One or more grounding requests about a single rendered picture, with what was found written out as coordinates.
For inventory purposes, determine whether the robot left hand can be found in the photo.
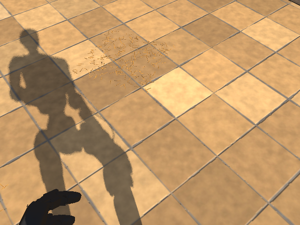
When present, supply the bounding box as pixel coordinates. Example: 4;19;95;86
17;188;82;225

